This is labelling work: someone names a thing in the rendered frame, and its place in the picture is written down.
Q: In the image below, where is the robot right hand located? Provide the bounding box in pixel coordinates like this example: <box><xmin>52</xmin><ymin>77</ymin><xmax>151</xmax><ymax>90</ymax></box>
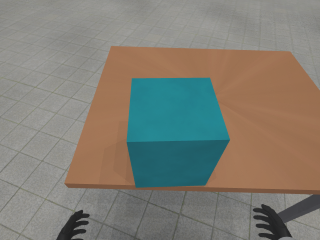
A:
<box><xmin>253</xmin><ymin>204</ymin><xmax>292</xmax><ymax>240</ymax></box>

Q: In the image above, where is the carton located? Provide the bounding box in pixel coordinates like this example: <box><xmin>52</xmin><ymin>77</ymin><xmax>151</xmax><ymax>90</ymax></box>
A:
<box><xmin>126</xmin><ymin>77</ymin><xmax>230</xmax><ymax>188</ymax></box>

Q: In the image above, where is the table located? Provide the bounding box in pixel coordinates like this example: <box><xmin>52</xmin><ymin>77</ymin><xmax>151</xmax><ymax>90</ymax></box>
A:
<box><xmin>64</xmin><ymin>46</ymin><xmax>320</xmax><ymax>226</ymax></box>

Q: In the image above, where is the robot left hand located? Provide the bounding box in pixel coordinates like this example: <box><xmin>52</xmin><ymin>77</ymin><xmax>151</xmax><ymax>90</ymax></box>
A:
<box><xmin>56</xmin><ymin>210</ymin><xmax>90</xmax><ymax>240</ymax></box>

